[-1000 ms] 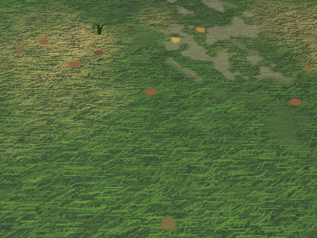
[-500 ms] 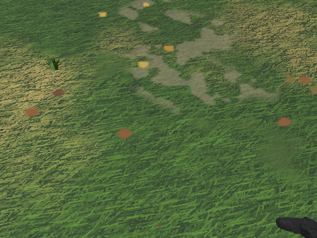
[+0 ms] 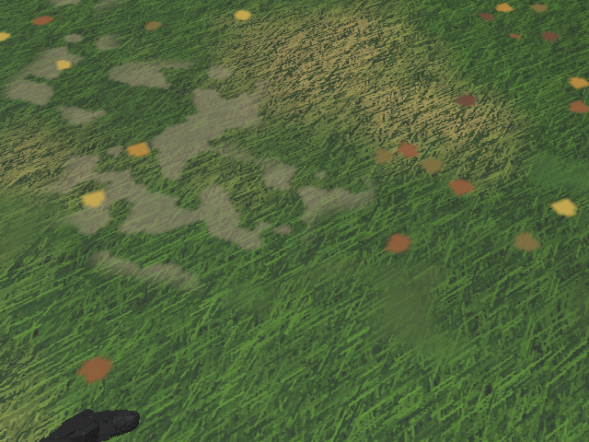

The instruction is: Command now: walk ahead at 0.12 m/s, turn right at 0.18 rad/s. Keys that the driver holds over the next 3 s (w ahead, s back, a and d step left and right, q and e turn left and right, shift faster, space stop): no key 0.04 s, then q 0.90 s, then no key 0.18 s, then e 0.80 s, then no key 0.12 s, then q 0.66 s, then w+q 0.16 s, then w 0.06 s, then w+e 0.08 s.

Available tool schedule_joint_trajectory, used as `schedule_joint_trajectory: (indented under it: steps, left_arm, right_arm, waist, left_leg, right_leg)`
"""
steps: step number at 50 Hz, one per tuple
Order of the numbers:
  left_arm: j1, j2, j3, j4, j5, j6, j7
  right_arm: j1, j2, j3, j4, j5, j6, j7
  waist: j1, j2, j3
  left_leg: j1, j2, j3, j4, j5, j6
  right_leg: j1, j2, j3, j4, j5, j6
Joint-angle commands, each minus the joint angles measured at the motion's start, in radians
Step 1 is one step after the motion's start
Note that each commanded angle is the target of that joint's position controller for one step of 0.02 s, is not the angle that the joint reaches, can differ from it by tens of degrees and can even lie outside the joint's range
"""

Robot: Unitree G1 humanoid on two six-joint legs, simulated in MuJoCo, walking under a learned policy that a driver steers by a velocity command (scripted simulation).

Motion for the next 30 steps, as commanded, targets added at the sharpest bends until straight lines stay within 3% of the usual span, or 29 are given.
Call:
schedule_joint_trajectory:
  steps: [1, 2, 3, 4, 5, 6, 8, 10, 15, 18, 19, 20, 21, 22, 23, 24, 25, 26, 30]
  left_arm:
    - [0.205, 0.24, 0.068, -0.037, 0.041, -0.003, 0.032]
    - [0.198, 0.141, 0.033, -0.03, 0.033, 0.0, 0.031]
    - [0.161, 0.082, 0.016, -0.021, 0.017, 0.003, 0.019]
    - [0.107, 0.067, 0.01, -0.011, 0.01, 0.001, 0.013]
    - [0.056, 0.077, 0.011, -0.003, 0.01, -0.001, 0.01]
    - [0.01, 0.09, 0.016, 0.003, 0.015, -0.001, 0.012]
    - [-0.039, 0.112, 0.027, 0.017, 0.031, 0.001, 0.021]
    - [-0.038, 0.132, 0.038, 0.03, 0.025, 0.007, 0.037]
    - [-0.029, 0.139, 0.05, 0.069, 0.009, 0.028, 0.069]
    - [-0.069, 0.143, 0.056, 0.083, -0.017, 0.041, 0.075]
    - [-0.051, 0.126, 0.056, 0.098, -0.031, 0.045, 0.076]
    - [0.006, 0.081, 0.051, 0.108, -0.018, 0.051, 0.075]
    - [-0.095, 0.071, 0.045, 0.047, -0.001, 0.046, 0.082]
    - [-0.14, 0.094, 0.054, 0.041, 0.005, 0.043, 0.085]
    - [-0.103, 0.115, 0.065, 0.06, -0.005, 0.044, 0.083]
    - [-0.062, 0.122, 0.073, 0.09, -0.003, 0.047, 0.087]
    - [-0.048, 0.133, 0.078, 0.105, 0.003, 0.05, 0.092]
    - [-0.049, 0.126, 0.079, 0.109, 0.005, 0.047, 0.091]
    - [-0.061, 0.093, 0.067, 0.107, -0.012, 0.033, 0.087]
  right_arm:
    - [0.034, -0.064, 0.006, -0.076, -0.049, -0.027, 0.008]
    - [0.083, -0.046, 0.024, -0.049, -0.045, -0.016, 0.02]
    - [0.06, -0.111, 0.004, -0.033, -0.016, 0.006, 0.026]
    - [0.004, -0.104, 0.003, -0.04, -0.002, 0.023, 0.022]
    - [-0.02, -0.097, 0.002, -0.035, -0.007, 0.042, 0.01]
    - [-0.017, -0.101, -0.001, -0.029, -0.017, 0.061, -0.005]
    - [0.032, -0.08, 0.001, -0.006, -0.021, 0.081, -0.018]
    - [0.011, -0.094, -0.006, -0.017, -0.019, 0.086, -0.024]
    - [-0.062, -0.086, -0.014, -0.067, -0.016, 0.093, -0.02]
    - [0.002, -0.075, -0.02, -0.055, -0.022, 0.092, -0.001]
    - [0.024, -0.092, -0.027, -0.051, -0.032, 0.09, 0.005]
    - [0.026, -0.179, -0.047, -0.069, -0.039, 0.086, -0.002]
    - [0.01, -0.276, -0.064, -0.095, -0.049, 0.078, -0.004]
    - [0.012, -0.247, -0.057, -0.107, -0.08, 0.056, -0.002]
    - [-0.034, -0.217, -0.05, -0.114, -0.072, 0.04, -0.003]
    - [-0.093, -0.198, -0.051, -0.128, -0.045, 0.035, -0.008]
    - [-0.122, -0.17, -0.043, -0.137, -0.022, 0.035, -0.013]
    - [-0.119, -0.15, -0.035, -0.14, -0.016, 0.038, -0.02]
    - [-0.054, -0.155, -0.041, -0.141, -0.016, 0.049, -0.034]
  waist:
    - [0.099, -0.156, -0.307]
    - [0.093, -0.195, -0.452]
    - [0.101, -0.1, -0.391]
    - [0.089, -0.073, -0.285]
    - [0.075, -0.042, -0.214]
    - [0.052, -0.06, -0.18]
    - [0.022, -0.103, -0.153]
    - [0.041, -0.117, -0.146]
    - [0.07, -0.105, -0.116]
    - [0.02, -0.093, -0.121]
    - [0.012, -0.05, -0.1]
    - [0.048, 0.183, -0.073]
    - [0.026, 0.372, -0.009]
    - [0.001, 0.281, -0.039]
    - [0.039, 0.22, -0.047]
    - [0.069, 0.157, -0.051]
    - [0.075, 0.149, -0.061]
    - [0.077, 0.15, -0.081]
    - [0.055, 0.144, -0.126]
  left_leg:
    - [-0.338, 0.029, -0.033, 0.472, 0.109, -0.002]
    - [-0.37, 0.016, -0.173, 0.612, -0.332, -0.038]
    - [-0.372, 0.058, -0.218, 0.64, -0.334, -0.051]
    - [-0.415, 0.072, -0.205, 0.619, -0.322, -0.054]
    - [-0.412, 0.085, -0.201, 0.56, -0.278, -0.063]
    - [-0.339, 0.09, -0.198, 0.507, -0.211, -0.078]
    - [-0.211, 0.062, -0.159, 0.439, -0.106, -0.095]
    - [-0.214, 0.05, -0.134, 0.427, -0.05, -0.086]
    - [-0.259, 0.058, -0.115, 0.398, -0.048, -0.036]
    - [-0.149, 0.026, -0.068, 0.191, 0.078, 0.014]
    - [-0.112, 0.02, -0.1, 0.077, 0.158, 0.05]
    - [-0.068, 0.182, -0.368, -0.097, 0.331, 0.125]
    - [-0.078, 0.369, -0.67, -0.181, 0.494, 0.3]
    - [-0.097, 0.366, -0.685, -0.194, 0.456, 0.352]
    - [-0.091, 0.314, -0.586, -0.172, 0.43, 0.303]
    - [-0.074, 0.256, -0.514, -0.148, 0.398, 0.243]
    - [-0.053, 0.236, -0.485, -0.136, 0.416, 0.214]
    - [-0.048, 0.216, -0.463, -0.123, 0.482, 0.208]
    - [0.066, 0.19, -0.456, -0.094, 0.562, 0.218]
  right_leg:
    - [0.643, -0.29, 0.319, 0.019, 0.842, -0.219]
    - [0.661, -0.411, 0.46, -0.011, 0.815, -0.351]
    - [0.558, -0.353, 0.382, -0.051, 0.605, -0.318]
    - [0.484, -0.298, 0.311, -0.079, 0.441, -0.262]
    - [0.388, -0.266, 0.264, -0.119, 0.309, -0.222]
    - [0.277, -0.242, 0.217, -0.156, 0.216, -0.196]
    - [0.141, -0.205, 0.133, -0.196, 0.111, -0.183]
    - [0.142, -0.219, 0.116, -0.206, 0.025, -0.196]
    - [0.188, -0.277, 0.114, -0.208, -0.09, -0.2]
    - [0.179, -0.256, 0.048, -0.123, -0.067, -0.144]
    - [0.15, -0.214, 0.003, -0.04, -0.131, -0.085]
    - [0.031, -0.105, -0.12, 0.211, -0.294, 0.022]
    - [-0.189, 0.064, -0.106, 0.375, -0.613, 0.082]
    - [-0.202, 0.049, 0.02, 0.567, -0.655, 0.076]
    - [-0.202, 0.026, 0.056, 0.622, -0.573, 0.065]
    - [-0.205, 0.014, 0.06, 0.622, -0.49, 0.069]
    - [-0.211, 0.006, 0.064, 0.613, -0.439, 0.078]
    - [-0.184, 0.013, 0.059, 0.63, -0.402, 0.091]
    - [-0.184, 0.031, 0.062, 0.5, -0.344, 0.12]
